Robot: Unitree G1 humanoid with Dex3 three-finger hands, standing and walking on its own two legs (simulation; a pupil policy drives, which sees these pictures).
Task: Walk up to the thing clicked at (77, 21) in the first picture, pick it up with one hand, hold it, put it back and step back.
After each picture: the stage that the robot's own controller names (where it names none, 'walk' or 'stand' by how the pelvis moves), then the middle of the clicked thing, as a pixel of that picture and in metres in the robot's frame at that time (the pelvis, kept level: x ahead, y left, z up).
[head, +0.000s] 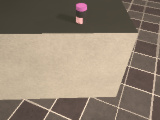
stand; (81, 14) +0.92 +0.00 +0.01
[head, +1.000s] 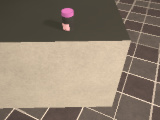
rise first; (68, 20) +0.82 +0.10 +0.03
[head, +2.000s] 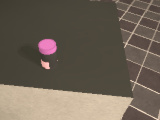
walk; (48, 55) +0.50 +0.16 +0.03
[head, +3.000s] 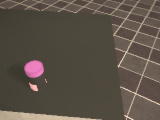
stand; (36, 76) +0.43 +0.19 +0.01
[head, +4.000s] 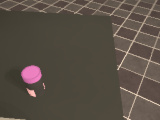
stand; (34, 82) +0.41 +0.19 +0.00
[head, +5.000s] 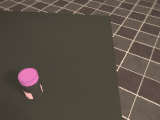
stand; (31, 84) +0.39 +0.20 +0.00
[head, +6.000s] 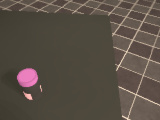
stand; (30, 85) +0.39 +0.20 +0.00
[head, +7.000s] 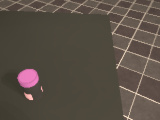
rise first; (31, 85) +0.39 +0.20 +0.00
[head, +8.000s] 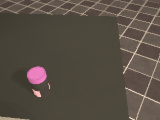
go down; (39, 82) +0.40 +0.19 +0.01
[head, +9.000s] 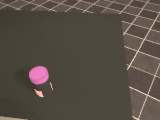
go down; (41, 82) +0.39 +0.19 +0.01
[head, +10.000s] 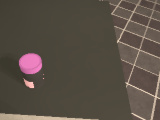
go down; (32, 72) +0.40 +0.17 +0.04
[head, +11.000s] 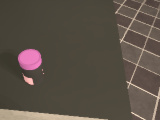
approach; (32, 68) +0.41 +0.17 +0.05
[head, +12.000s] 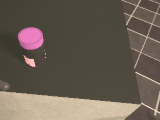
close in; (33, 48) +0.44 +0.16 +0.09
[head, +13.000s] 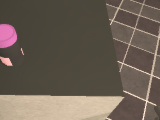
close in; (8, 47) +0.45 +0.20 +0.10
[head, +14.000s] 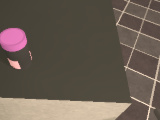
go down; (17, 50) +0.43 +0.19 +0.10
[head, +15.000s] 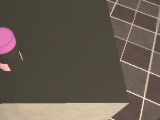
close; (5, 51) +0.42 +0.20 +0.10
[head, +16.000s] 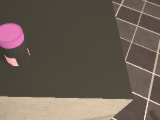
close in; (14, 47) +0.43 +0.18 +0.10
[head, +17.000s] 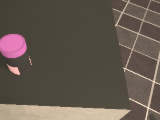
close in; (16, 56) +0.42 +0.19 +0.09
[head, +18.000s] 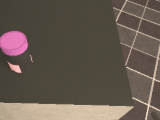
close in; (17, 53) +0.42 +0.18 +0.09
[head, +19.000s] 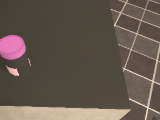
close; (16, 57) +0.41 +0.19 +0.09
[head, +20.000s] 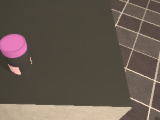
close; (17, 56) +0.42 +0.18 +0.09
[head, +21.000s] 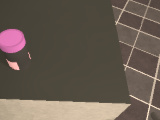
lift; (16, 51) +0.43 +0.19 +0.09
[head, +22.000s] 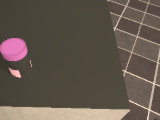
close; (17, 59) +0.42 +0.19 +0.08
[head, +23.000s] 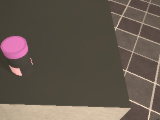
close; (18, 57) +0.42 +0.19 +0.09
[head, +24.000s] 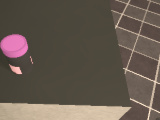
close; (18, 56) +0.42 +0.18 +0.09
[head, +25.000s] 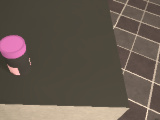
close; (16, 57) +0.42 +0.19 +0.09
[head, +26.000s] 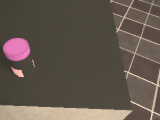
stand; (20, 59) +0.42 +0.18 +0.09
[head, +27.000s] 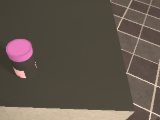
lift; (23, 60) +0.41 +0.18 +0.08
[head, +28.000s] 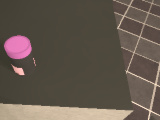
lift; (21, 57) +0.42 +0.18 +0.08
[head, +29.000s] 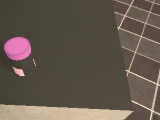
lift; (21, 58) +0.42 +0.18 +0.08
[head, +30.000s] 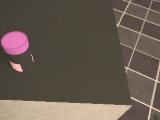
lift; (19, 53) +0.43 +0.18 +0.09
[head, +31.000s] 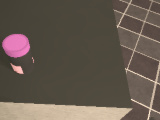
lift; (20, 55) +0.42 +0.18 +0.08
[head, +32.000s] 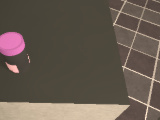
lift; (15, 54) +0.43 +0.19 +0.09
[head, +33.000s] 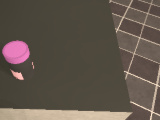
lift; (20, 62) +0.41 +0.18 +0.08
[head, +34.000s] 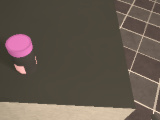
lift; (23, 55) +0.42 +0.18 +0.09
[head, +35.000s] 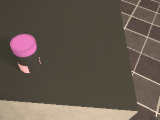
lift; (27, 55) +0.42 +0.17 +0.09
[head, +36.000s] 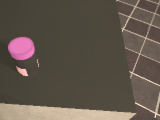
lift; (25, 58) +0.42 +0.18 +0.08
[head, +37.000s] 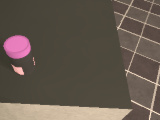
lift; (21, 57) +0.42 +0.18 +0.08
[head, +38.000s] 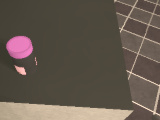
lift; (23, 57) +0.42 +0.18 +0.08
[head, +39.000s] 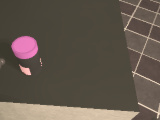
lift; (28, 57) +0.42 +0.17 +0.09
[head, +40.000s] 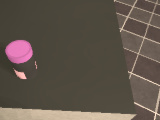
lift; (23, 61) +0.41 +0.18 +0.08
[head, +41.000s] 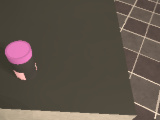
lift; (23, 62) +0.40 +0.18 +0.08
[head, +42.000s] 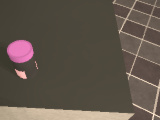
lift; (24, 61) +0.41 +0.18 +0.08
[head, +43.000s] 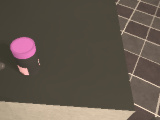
lift; (26, 58) +0.42 +0.18 +0.08
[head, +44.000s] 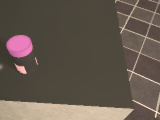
lift; (23, 56) +0.43 +0.18 +0.09
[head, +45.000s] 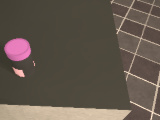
lift; (21, 59) +0.42 +0.18 +0.08
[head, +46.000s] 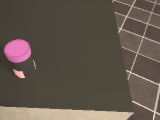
lift; (22, 60) +0.41 +0.18 +0.08
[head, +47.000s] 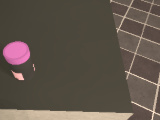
lift; (20, 62) +0.41 +0.18 +0.08
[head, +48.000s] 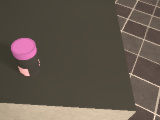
lift; (27, 58) +0.42 +0.17 +0.08
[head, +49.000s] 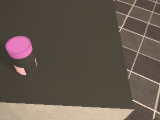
lift; (23, 57) +0.42 +0.18 +0.08
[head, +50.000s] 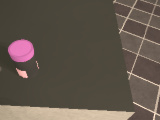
lift; (25, 60) +0.42 +0.18 +0.08
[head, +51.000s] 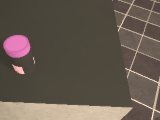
lift; (21, 56) +0.43 +0.18 +0.09
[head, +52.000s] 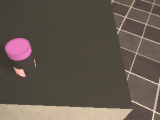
lift; (22, 59) +0.42 +0.18 +0.08
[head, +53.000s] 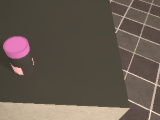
lift; (20, 57) +0.43 +0.19 +0.08
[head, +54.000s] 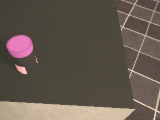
lift; (24, 56) +0.42 +0.18 +0.08
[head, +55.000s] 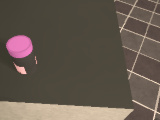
lift; (23, 56) +0.43 +0.18 +0.08
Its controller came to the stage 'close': yes
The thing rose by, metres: 0.00
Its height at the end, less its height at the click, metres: +0.00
